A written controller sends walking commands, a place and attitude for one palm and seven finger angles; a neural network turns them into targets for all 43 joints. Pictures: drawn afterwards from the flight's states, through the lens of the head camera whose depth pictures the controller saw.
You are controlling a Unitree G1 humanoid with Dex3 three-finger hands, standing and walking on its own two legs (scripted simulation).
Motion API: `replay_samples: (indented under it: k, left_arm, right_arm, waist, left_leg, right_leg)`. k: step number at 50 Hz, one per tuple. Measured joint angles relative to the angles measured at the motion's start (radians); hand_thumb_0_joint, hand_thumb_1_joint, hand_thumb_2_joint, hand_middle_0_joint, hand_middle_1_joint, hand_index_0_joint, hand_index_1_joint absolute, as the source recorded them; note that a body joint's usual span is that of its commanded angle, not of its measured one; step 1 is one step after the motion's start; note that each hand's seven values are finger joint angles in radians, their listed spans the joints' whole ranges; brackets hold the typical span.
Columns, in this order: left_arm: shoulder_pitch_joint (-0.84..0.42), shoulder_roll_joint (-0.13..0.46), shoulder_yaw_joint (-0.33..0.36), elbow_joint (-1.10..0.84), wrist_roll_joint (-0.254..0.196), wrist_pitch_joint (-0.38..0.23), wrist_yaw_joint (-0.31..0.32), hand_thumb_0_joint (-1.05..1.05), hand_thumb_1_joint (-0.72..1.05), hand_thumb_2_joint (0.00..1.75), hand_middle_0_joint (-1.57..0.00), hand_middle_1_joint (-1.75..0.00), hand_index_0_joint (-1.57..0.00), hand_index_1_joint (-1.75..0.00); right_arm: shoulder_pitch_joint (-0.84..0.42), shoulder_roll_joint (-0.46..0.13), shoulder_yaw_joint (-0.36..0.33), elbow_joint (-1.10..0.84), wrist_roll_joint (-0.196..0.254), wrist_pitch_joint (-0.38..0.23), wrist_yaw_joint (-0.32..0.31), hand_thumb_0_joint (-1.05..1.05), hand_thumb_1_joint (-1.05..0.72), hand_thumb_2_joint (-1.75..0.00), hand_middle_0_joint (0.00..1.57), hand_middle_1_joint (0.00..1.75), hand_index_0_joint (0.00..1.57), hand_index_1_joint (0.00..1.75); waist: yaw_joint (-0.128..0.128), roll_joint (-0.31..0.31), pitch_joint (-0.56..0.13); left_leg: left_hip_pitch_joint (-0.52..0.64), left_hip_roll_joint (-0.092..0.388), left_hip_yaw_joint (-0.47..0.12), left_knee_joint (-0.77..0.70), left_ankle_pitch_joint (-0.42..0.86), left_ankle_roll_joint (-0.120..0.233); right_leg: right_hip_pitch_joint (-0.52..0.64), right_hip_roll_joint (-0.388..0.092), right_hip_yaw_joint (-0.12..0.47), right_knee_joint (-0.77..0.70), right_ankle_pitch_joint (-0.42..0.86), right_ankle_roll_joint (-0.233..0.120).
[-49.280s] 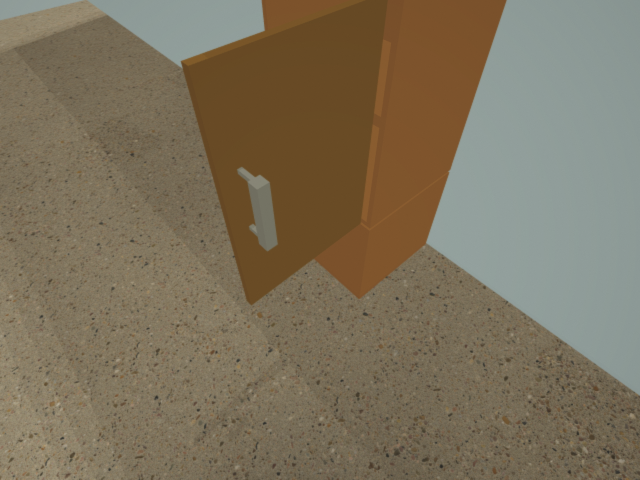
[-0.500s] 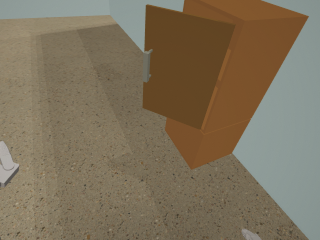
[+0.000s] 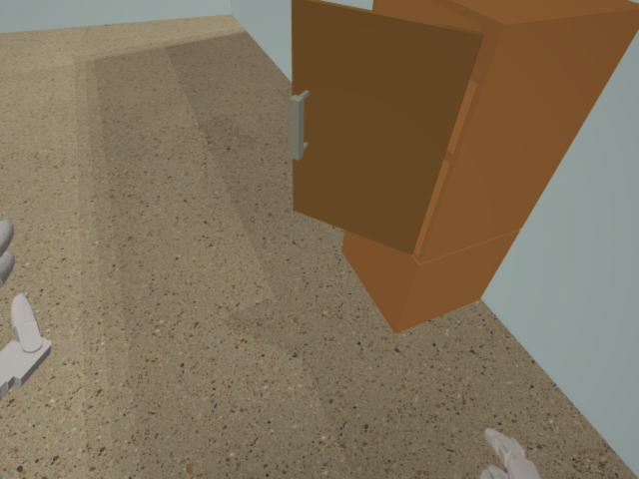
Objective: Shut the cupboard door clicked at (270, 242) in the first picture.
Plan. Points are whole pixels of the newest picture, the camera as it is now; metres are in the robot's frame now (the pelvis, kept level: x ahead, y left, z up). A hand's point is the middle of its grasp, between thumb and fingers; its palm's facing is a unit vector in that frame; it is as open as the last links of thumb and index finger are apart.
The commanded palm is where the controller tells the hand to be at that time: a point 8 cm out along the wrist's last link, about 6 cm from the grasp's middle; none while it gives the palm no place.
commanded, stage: stop stepping back and stand still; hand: left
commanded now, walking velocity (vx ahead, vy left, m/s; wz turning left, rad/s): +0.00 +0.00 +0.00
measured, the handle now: (301, 125) +0.91 +0.09 -0.02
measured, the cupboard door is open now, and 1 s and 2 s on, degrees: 39 39 39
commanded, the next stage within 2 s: let the arm hang, fingers relaxed in 0.16 s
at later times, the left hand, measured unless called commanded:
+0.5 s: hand out of the picture +0.10 +0.21 -0.14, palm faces -0.02 -0.97 -0.24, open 7.4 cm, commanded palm none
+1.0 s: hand out of the picture -0.08 +0.22 -0.17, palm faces +0.02 -0.98 -0.20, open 7.4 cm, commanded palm none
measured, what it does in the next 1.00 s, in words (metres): shifts its weight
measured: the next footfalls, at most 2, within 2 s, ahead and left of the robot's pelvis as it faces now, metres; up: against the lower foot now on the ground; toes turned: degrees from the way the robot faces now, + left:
none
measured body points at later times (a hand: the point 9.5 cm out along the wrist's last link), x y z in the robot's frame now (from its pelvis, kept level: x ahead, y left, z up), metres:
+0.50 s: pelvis -0.02 +0.02 +0.00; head -0.01 +0.02 +0.45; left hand +0.10 +0.26 -0.12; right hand +0.10 -0.23 -0.13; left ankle +0.00 +0.11 -0.73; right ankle -0.04 -0.08 -0.73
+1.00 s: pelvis -0.03 +0.04 +0.01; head -0.02 +0.04 +0.46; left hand -0.08 +0.27 -0.15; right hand -0.05 -0.17 -0.15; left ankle +0.00 +0.11 -0.73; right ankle -0.04 -0.08 -0.73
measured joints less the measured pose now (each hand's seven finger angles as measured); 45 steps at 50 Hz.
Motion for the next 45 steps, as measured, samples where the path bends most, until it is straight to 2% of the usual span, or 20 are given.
replay_samples:
  k: [7, 13, 15, 18, 22, 26, 27, 28, 33, 45]
  left_arm:
    - [-0.007, 0.034, 0.032, -0.010, -0.004, -0.024, 0.001, 0.01, 0.89, 0.90, -0.21, -0.30, -0.21, -0.31]
    - [0.013, 0.033, 0.017, 0.005, -0.009, -0.014, -0.007, 0.01, 0.89, 0.90, -0.21, -0.30, -0.21, -0.31]
    - [-0.065, 0.038, -0.060, 0.139, 0.020, -0.010, -0.051, 0.01, 0.89, 0.90, -0.21, -0.30, -0.20, -0.30]
    - [-0.217, -0.009, -0.212, 0.493, 0.049, 0.092, -0.128, 0.00, 0.90, 0.90, -0.20, -0.30, -0.20, -0.30]
    - [-0.308, -0.102, -0.346, 0.929, 0.062, 0.190, -0.168, 0.01, 0.90, 0.90, -0.20, -0.30, -0.19, -0.30]
    - [-0.302, -0.195, -0.413, 1.212, 0.060, 0.218, -0.174, 0.01, 0.91, 0.90, -0.20, -0.30, -0.19, -0.30]
    - [-0.293, -0.215, -0.416, 1.264, 0.056, 0.216, -0.171, 0.01, 0.91, 0.90, -0.20, -0.30, -0.20, -0.30]
    - [-0.290, -0.221, -0.388, 1.300, 0.048, 0.205, -0.152, 0.00, 0.95, 0.90, -0.21, -0.30, -0.20, -0.30]
    - [-0.259, -0.184, -0.368, 1.447, 0.057, 0.181, -0.155, -0.02, 1.00, 0.90, -0.21, -0.30, -0.20, -0.30]
    - [-0.184, -0.202, -0.378, 1.630, 0.058, 0.164, -0.152, 0.00, 0.92, 0.90, -0.20, -0.30, -0.20, -0.30]
  right_arm:
    - [-0.025, 0.002, 0.001, -0.048, 0.005, -0.013, 0.001, 0.01, -0.90, -0.89, 0.20, 0.30, 0.20, 0.29]
    - [-0.030, 0.015, 0.013, -0.056, 0.008, -0.002, 0.006, 0.01, -0.90, -0.89, 0.20, 0.30, 0.20, 0.30]
    - [-0.032, -0.012, 0.006, -0.020, 0.008, -0.031, 0.046, 0.01, -0.90, -0.89, 0.20, 0.30, 0.20, 0.30]
    - [-0.061, -0.069, 0.005, 0.051, -0.009, -0.009, 0.082, 0.01, -0.90, -0.89, 0.20, 0.30, 0.20, 0.30]
    - [-0.081, -0.074, 0.013, 0.112, -0.027, 0.033, 0.088, 0.01, -0.90, -0.89, 0.20, 0.30, 0.20, 0.30]
    - [-0.047, -0.035, 0.025, 0.183, -0.037, 0.053, 0.084, 0.01, -0.91, -0.89, 0.20, 0.30, 0.20, 0.30]
    - [-0.034, -0.024, 0.028, 0.208, -0.038, 0.057, 0.083, 0.01, -0.91, -0.89, 0.20, 0.30, 0.20, 0.29]
    - [-0.017, -0.010, 0.028, 0.235, -0.038, 0.059, 0.081, 0.01, -0.91, -0.89, 0.20, 0.30, 0.20, 0.29]
    - [0.055, 0.035, 0.021, 0.359, -0.038, 0.071, 0.069, 0.01, -0.91, -0.89, 0.20, 0.30, 0.20, 0.29]
    - [0.104, 0.066, 0.005, 0.477, -0.025, 0.051, 0.053, 0.01, -0.91, -0.89, 0.20, 0.30, 0.20, 0.29]
  waist:
    - [-0.003, 0.006, 0.010]
    - [-0.002, 0.020, 0.008]
    - [0.015, 0.041, 0.007]
    - [0.033, 0.087, 0.002]
    - [0.006, 0.080, 0.032]
    - [-0.013, 0.019, 0.074]
    - [-0.012, 0.006, 0.082]
    - [-0.008, -0.007, 0.087]
    - [0.017, -0.024, 0.097]
    - [0.012, 0.023, 0.087]
  left_leg:
    - [0.002, 0.000, 0.006, -0.023, 0.009, 0.002]
    - [-0.005, -0.003, 0.009, -0.026, 0.011, 0.007]
    - [-0.029, -0.012, 0.001, -0.001, 0.011, 0.013]
    - [-0.059, -0.028, -0.001, 0.034, 0.000, 0.030]
    - [-0.056, -0.047, 0.007, 0.039, 0.006, 0.041]
    - [-0.022, -0.052, 0.010, 0.002, 0.028, 0.043]
    - [-0.015, -0.051, 0.008, -0.009, 0.035, 0.042]
    - [-0.011, -0.049, 0.002, -0.020, 0.042, 0.041]
    - [0.014, -0.043, -0.008, -0.074, 0.073, 0.041]
    - [0.071, -0.063, 0.026, -0.151, 0.105, 0.064]
  right_leg:
    - [0.003, 0.001, 0.006, -0.030, 0.016, 0.005]
    - [-0.003, -0.001, 0.009, -0.037, 0.022, 0.010]
    - [-0.025, -0.012, 0.000, -0.006, 0.016, 0.015]
    - [-0.059, -0.032, -0.004, 0.046, -0.007, 0.024]
    - [-0.071, -0.054, 0.002, 0.085, -0.017, 0.031]
    - [-0.044, -0.057, 0.004, 0.060, -0.001, 0.036]
    - [-0.033, -0.054, 0.002, 0.043, 0.008, 0.035]
    - [-0.024, -0.050, -0.003, 0.024, 0.019, 0.034]
    - [0.019, -0.037, -0.014, -0.065, 0.067, 0.031]
    - [0.054, -0.054, 0.019, -0.119, 0.102, 0.052]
